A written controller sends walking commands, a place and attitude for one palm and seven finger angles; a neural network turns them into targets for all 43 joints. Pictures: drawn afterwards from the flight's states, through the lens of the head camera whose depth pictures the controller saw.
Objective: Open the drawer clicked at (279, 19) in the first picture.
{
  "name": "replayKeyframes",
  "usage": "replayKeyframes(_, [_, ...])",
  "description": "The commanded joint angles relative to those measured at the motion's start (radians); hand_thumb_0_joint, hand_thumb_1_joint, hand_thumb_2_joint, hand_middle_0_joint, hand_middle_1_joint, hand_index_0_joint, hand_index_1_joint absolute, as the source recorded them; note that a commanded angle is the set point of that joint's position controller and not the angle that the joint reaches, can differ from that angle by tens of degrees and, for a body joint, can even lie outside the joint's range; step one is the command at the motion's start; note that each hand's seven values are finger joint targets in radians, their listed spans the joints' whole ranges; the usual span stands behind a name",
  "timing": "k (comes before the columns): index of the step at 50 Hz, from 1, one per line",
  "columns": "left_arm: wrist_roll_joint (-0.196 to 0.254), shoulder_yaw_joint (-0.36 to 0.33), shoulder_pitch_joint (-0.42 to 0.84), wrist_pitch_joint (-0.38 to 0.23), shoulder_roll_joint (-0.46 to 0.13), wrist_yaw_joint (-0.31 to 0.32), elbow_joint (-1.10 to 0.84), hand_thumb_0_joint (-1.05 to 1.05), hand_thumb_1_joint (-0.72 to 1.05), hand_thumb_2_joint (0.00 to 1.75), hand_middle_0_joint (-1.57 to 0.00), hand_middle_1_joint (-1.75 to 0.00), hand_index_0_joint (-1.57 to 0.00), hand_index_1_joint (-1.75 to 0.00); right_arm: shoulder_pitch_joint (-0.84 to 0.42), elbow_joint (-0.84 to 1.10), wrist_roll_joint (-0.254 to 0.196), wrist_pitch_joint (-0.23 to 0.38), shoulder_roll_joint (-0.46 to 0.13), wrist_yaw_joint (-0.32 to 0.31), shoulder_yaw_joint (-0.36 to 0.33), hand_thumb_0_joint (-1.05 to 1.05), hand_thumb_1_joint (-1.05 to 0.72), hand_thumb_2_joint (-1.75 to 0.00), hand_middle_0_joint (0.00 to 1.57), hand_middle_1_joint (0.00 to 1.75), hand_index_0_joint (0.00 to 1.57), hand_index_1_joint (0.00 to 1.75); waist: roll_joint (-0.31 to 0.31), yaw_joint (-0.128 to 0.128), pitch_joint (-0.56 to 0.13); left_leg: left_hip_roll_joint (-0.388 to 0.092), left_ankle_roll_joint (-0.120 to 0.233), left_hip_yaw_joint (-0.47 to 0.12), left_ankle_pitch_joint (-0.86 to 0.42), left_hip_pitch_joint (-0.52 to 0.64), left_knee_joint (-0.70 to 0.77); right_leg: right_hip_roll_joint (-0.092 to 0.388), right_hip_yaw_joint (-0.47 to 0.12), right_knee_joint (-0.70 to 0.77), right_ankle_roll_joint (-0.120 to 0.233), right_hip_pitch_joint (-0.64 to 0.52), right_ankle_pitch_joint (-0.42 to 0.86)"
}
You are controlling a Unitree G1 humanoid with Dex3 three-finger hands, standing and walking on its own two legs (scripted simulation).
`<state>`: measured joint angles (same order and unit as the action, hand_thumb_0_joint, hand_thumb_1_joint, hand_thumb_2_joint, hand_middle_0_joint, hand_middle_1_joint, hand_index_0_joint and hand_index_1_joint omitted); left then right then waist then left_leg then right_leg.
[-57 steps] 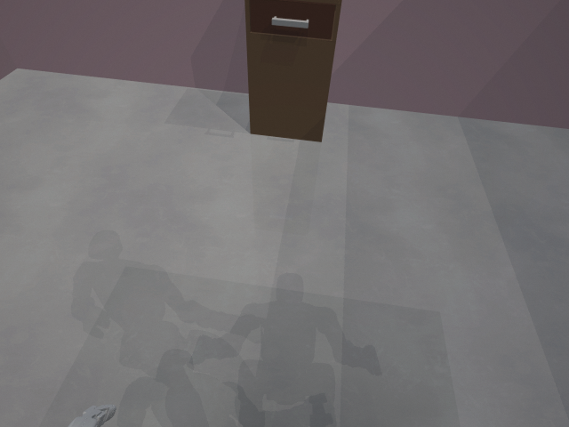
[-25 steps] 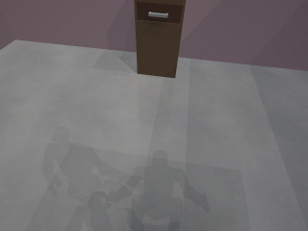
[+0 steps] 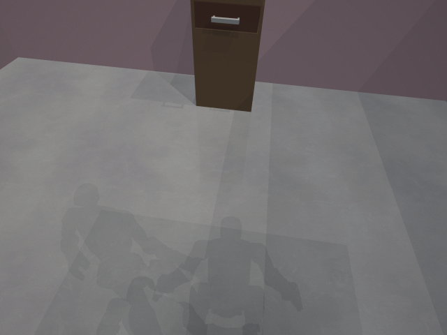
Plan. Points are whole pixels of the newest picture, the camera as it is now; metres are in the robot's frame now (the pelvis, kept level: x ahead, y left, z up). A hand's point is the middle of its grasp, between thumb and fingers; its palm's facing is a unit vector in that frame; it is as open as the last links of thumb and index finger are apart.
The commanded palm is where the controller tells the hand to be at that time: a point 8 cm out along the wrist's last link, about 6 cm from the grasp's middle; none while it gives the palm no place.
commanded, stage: look at it before walking up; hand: left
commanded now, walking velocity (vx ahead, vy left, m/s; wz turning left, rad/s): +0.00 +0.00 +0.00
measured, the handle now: (225, 19) +1.80 +0.07 -0.11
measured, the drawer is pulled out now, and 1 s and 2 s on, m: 0.00 0.00 0.00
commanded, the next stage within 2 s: walk to a spot facing it in 0.50 s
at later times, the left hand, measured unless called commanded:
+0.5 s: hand out of the picture +0.08 +0.25 -0.16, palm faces -0.03 -0.95 -0.32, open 7.4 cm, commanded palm none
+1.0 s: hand out of the picture +0.04 +0.21 -0.20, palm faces -0.03 -0.99 -0.12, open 7.4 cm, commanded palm none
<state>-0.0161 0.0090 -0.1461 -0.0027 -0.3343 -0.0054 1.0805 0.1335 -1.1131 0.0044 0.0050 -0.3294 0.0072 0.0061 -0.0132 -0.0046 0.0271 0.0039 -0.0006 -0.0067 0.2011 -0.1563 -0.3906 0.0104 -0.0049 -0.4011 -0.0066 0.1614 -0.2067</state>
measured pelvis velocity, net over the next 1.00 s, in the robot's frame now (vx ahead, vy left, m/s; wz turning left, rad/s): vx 0.09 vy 0.03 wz -0.05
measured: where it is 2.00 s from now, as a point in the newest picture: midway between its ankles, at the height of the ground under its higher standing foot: (221, 277)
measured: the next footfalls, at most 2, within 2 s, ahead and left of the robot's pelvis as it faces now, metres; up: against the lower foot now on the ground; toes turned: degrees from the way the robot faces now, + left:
right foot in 1.34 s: +0.38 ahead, -0.09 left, +0.00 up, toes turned -12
left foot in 1.80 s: +0.57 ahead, +0.14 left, +0.00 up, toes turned +7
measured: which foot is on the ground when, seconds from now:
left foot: down 0.00-1.00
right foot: down 0.00-0.94, up 0.96-1.00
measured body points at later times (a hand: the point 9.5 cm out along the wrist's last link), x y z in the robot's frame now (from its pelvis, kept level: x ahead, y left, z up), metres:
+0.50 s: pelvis +0.01 +0.00 +0.00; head +0.01 +0.01 +0.45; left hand +0.08 +0.30 -0.14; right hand +0.09 -0.29 -0.13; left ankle +0.01 +0.12 -0.74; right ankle +0.01 -0.12 -0.74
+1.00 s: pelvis +0.09 +0.03 -0.01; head +0.09 +0.06 +0.43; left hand +0.04 +0.26 -0.19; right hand +0.05 -0.21 -0.16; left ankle +0.01 +0.12 -0.74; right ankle +0.01 -0.10 -0.70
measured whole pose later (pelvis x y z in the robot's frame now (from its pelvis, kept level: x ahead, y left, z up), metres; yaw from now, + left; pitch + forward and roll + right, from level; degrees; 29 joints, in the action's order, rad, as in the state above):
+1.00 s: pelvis +0.09 +0.03 -0.01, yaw -3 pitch +0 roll -1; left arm -0.03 -0.02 -0.40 0.02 -0.19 -0.01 1.14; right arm 0.36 -1.12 0.02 0.06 -0.18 -0.01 0.00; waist -0.04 -0.01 -0.01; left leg -0.01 0.04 0.09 0.43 -0.11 -0.54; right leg 0.01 0.00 -0.87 0.02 0.28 -0.47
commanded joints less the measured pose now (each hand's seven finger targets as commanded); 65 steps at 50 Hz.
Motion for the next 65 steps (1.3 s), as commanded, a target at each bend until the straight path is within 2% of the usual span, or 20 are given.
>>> replayKeyframes(1, [0.005, -0.04, 0.041, -0.022, -0.206, 0.016, -0.063, 0.0, 0.9, 0.9, -0.2, -0.3, -0.2, -0.3, -0.055, 0.067, 0.003, 0.029, -0.21, -0.017, -0.041, 0.0, -0.9, -0.9, 0.2, 0.3, 0.2, 0.3, 0.011, 0.008, -0.045, -0.117, 0.03, -0.103, -0.104, 0.003, 0.068, 0.11, -0.102, 0.079, 0.036, -0.003, 0.076])
replayKeyframes(30, [0.004, -0.039, 0.036, -0.022, -0.208, 0.015, -0.056, 0.0, 0.9, 0.9, -0.2, -0.3, -0.2, -0.3, -0.065, 0.067, 0.001, 0.028, -0.213, -0.018, -0.04, 0.0, -0.9, -0.9, 0.2, 0.3, 0.2, 0.3, 0.013, 0.008, -0.047, -0.123, 0.029, -0.104, -0.139, 0.029, 0.086, 0.11, -0.093, 0.088, 0.031, -0.025, 0.114])
replayKeyframes(32, [0.004, -0.011, -0.044, -0.002, -0.082, 0.02, -0.021, 0.0, 0.9, 0.9, -0.2, -0.3, -0.2, -0.3, 0.004, 0.035, 0.009, 0.01, -0.083, -0.013, -0.008, 0.0, -0.9, -0.9, 0.2, 0.3, 0.2, 0.3, 0.012, 0.01, -0.073, -0.111, 0.012, -0.077, -0.008, 0.032, 0.064, 0.103, -0.087, 0.083, 0.015, -0.028, -0.05])
replayKeyframes(35, [-0.006, -0.023, -0.087, 0.009, -0.094, 0.005, -0.02, 0.0, 0.9, 0.9, -0.2, -0.3, -0.2, -0.3, 0.035, 0.038, 0.018, -0.001, -0.084, -0.007, -0.016, 0.0, -0.9, -0.9, 0.2, 0.3, 0.2, 0.3, -0.02, 0.017, 0.03, -0.086, 0.02, -0.071, 0.301, -0.083, 0.048, 0.094, -0.129, 0.103, 0.039, 0.043, -0.336])
replayKeyframes(38, [-0.009, -0.041, -0.143, 0.008, -0.107, -0.002, -0.027, 0.0, 0.9, 0.9, -0.2, -0.3, -0.2, -0.3, 0.051, 0.055, 0.021, 0.001, -0.07, -0.005, -0.022, 0.0, -0.9, -0.9, 0.2, 0.3, 0.2, 0.3, -0.072, 0.03, 0.111, -0.053, 0.023, -0.038, 0.365, -0.201, -0.051, 0.119, -0.202, 0.131, 0.081, 0.056, -0.454])
replayKeyframes(41, [-0.001, -0.059, -0.211, -0.009, -0.116, 0.003, -0.023, 0.0, 0.9, 0.9, -0.2, -0.3, -0.2, -0.3, 0.077, 0.074, 0.017, 0.02, -0.028, -0.006, -0.026, 0.0, -0.9, -0.9, 0.2, 0.3, 0.2, 0.3, -0.139, 0.03, 0.092, -0.036, 0.013, 0.054, 0.22, -0.238, -0.22, 0.22, -0.317, 0.18, 0.152, -0.002, -0.405])
replayKeyframes(42, [-0.001, -0.064, -0.209, -0.015, -0.112, 0.006, -0.026, 0.0, 0.9, 0.9, -0.2, -0.3, -0.2, -0.3, 0.09, 0.075, 0.015, 0.027, -0.019, -0.006, -0.028, 0.0, -0.9, -0.9, 0.2, 0.3, 0.2, 0.3, -0.13, 0.021, 0.093, -0.045, 0.013, 0.059, 0.21, -0.226, -0.219, 0.232, -0.318, 0.168, 0.165, 0.005, -0.355])
replayKeyframes(44, [-0.002, -0.068, -0.191, -0.022, -0.085, 0.007, -0.033, 0.0, 0.9, 0.9, -0.2, -0.3, -0.2, -0.3, 0.146, 0.063, 0.011, 0.04, -0.001, -0.008, -0.031, 0.0, -0.9, -0.9, 0.2, 0.3, 0.2, 0.3, -0.088, -0.01, 0.091, -0.06, 0.017, 0.071, 0.188, -0.12, -0.135, 0.2, -0.243, 0.084, 0.157, 0.067, -0.216])
replayKeyframes(45, [-0.001, -0.064, -0.171, -0.022, -0.053, 0.005, -0.041, 0.0, 0.9, 0.9, -0.2, -0.3, -0.2, -0.3, 0.224, 0.039, 0.009, 0.048, -0.002, -0.011, -0.033, 0.0, -0.9, -0.9, 0.2, 0.3, 0.2, 0.3, -0.01, -0.044, 0.075, -0.08, 0.03, 0.034, 0.148, 0.019, -0.04, 0.135, -0.154, -0.028, 0.125, 0.152, -0.153])
replayKeyframes(46, [0.001, -0.056, -0.144, -0.022, 0.004, 0.0, -0.055, 0.0, 0.9, 0.9, -0.2, -0.3, -0.2, -0.3, 0.342, -0.004, 0.018, 0.057, -0.057, -0.016, -0.051, 0.0, -0.9, -0.9, 0.2, 0.3, 0.2, 0.3, 0.196, -0.085, 0.062, -0.215, 0.092, -0.178, 0.088, 0.174, 0.056, 0.012, -0.019, -0.292, 0.072, 0.31, -0.128])
replayKeyframes(47, [-0.002, -0.042, -0.062, -0.033, 0.046, 0.001, -0.094, 0.0, 0.9, 0.9, -0.2, -0.3, -0.2, -0.3, 0.48, -0.048, 0.024, 0.062, -0.101, -0.027, -0.067, 0.0, -0.9, -0.9, 0.2, 0.3, 0.2, 0.3, 0.344, -0.13, 0.09, -0.377, 0.154, -0.393, -0.081, 0.285, 0.163, -0.049, 0.087, -0.546, 0.034, 0.518, -0.332])
replayKeyframes(48, [-0.009, -0.048, -0.013, -0.04, 0.019, 0.01, -0.113, 0.0, 0.9, 0.9, -0.2, -0.3, -0.2, -0.3, 0.532, -0.068, 0.021, 0.062, -0.073, -0.038, -0.057, 0.0, -0.9, -0.9, 0.2, 0.3, 0.2, 0.3, 0.267, -0.133, 0.136, -0.413, 0.178, -0.417, -0.281, 0.314, 0.139, -0.006, 0.008, -0.662, 0.038, 0.608, -0.343])
replayKeyframes(49, [-0.008, -0.055, -0.026, -0.043, 0.025, 0.009, -0.104, 0.0, 0.9, 0.9, -0.2, -0.3, -0.2, -0.3, 0.517, -0.064, 0.019, 0.066, -0.024, -0.045, -0.043, 0.0, -0.9, -0.9, 0.2, 0.3, 0.2, 0.3, 0.163, -0.109, 0.137, -0.411, 0.196, -0.36, -0.422, 0.316, 0.111, 0.028, -0.016, -0.726, 0.04, 0.63, -0.294])
replayKeyframes(51, [-0.007, -0.057, -0.024, -0.044, 0.066, -0.007, -0.091, 0.0, 0.9, 0.9, -0.2, -0.3, -0.2, -0.3, 0.461, -0.039, 0.019, 0.079, 0.008, -0.049, -0.039, 0.0, -0.9, -0.9, 0.2, 0.3, 0.2, 0.3, 0.087, -0.075, 0.137, -0.361, 0.185, -0.237, -0.476, 0.281, 0.113, 0.068, 0.003, -0.767, 0.035, 0.614, -0.232])
replayKeyframes(53, [-0.008, -0.056, -0.036, -0.032, 0.096, -0.02, -0.089, 0.0, 0.9, 0.9, -0.2, -0.3, -0.2, -0.3, 0.436, -0.039, 0.013, 0.089, 0.036, -0.052, -0.038, 0.0, -0.9, -0.9, 0.2, 0.3, 0.2, 0.3, 0.107, -0.044, 0.139, -0.305, 0.154, -0.13, -0.41, 0.246, 0.155, 0.073, 0.036, -0.758, 0.023, 0.599, -0.144])
replayKeyframes(56, [-0.008, -0.049, 0.011, -0.019, 0.128, -0.03, -0.111, 0.0, 0.9, 0.9, -0.2, -0.3, -0.2, -0.3, 0.455, -0.057, 0.01, 0.098, 0.08, -0.057, -0.028, 0.0, -0.9, -0.9, 0.2, 0.3, 0.2, 0.3, 0.149, -0.027, 0.17, -0.234, 0.109, -0.017, -0.455, 0.193, 0.205, 0.062, 0.104, -0.645, 0.019, 0.574, -0.032])
replayKeyframes(60, [0.003, -0.043, 0.086, -0.027, 0.145, -0.032, -0.143, 0.0, 0.9, 0.9, -0.2, -0.3, -0.2, -0.3, 0.466, -0.076, 0.01, 0.094, 0.071, -0.058, -0.03, 0.0, -0.9, -0.9, 0.2, 0.3, 0.2, 0.3, 0.161, -0.026, 0.157, -0.209, 0.111, 0.065, -0.639, 0.153, 0.2, 0.008, 0.179, -0.335, 0.046, 0.367, 0.037])
replayKeyframes(63, [-0.004, -0.057, -0.055, -0.033, 0.105, -0.016, -0.101, 0.0, 0.9, 0.9, -0.2, -0.3, -0.2, -0.3, 0.45, -0.086, 0.006, 0.089, 0.03, -0.058, -0.047, 0.0, -0.9, -0.9, 0.2, 0.3, 0.2, 0.3, 0.154, 0.044, 0.053, -0.244, 0.109, 0.082, -0.925, 0.197, 0.002, -0.038, 0.18, -0.267, 0.094, 0.166, 0.03])
replayKeyframes(64, [-0.009, -0.066, -0.14, -0.037, 0.092, -0.012, -0.075, 0.0, 0.9, 0.9, -0.2, -0.3, -0.2, -0.3, 0.438, -0.082, 0.005, 0.087, 0.026, -0.057, -0.051, 0.0, -0.9, -0.9, 0.2, 0.3, 0.2, 0.3, 0.141, 0.082, 0.004, -0.233, 0.095, 0.094, -0.924, 0.179, -0.11, -0.05, 0.184, -0.223, 0.104, 0.055, 0.05])
replayKeyframes(65, [-0.014, -0.08, -0.268, -0.045, 0.058, -0.008, -0.038, 0.0, 0.9, 0.9, -0.2, -0.3, -0.2, -0.3, 0.411, -0.074, 0.003, 0.086, 0.025, -0.053, -0.053, 0.0, -0.9, -0.9, 0.2, 0.3, 0.2, 0.3, 0.115, 0.145, -0.045, -0.211, 0.073, 0.105, -0.807, 0.075, -0.289, -0.04, 0.162, -0.163, 0.116, -0.14, 0.098])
